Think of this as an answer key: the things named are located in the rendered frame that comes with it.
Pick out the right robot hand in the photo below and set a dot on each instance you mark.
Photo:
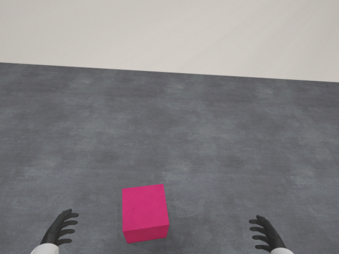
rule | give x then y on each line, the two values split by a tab
272	238

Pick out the left robot hand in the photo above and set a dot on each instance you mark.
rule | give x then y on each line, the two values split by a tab
54	232

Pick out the left robot forearm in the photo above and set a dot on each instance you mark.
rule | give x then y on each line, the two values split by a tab
46	248

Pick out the carton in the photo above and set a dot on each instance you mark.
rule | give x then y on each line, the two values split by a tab
144	213

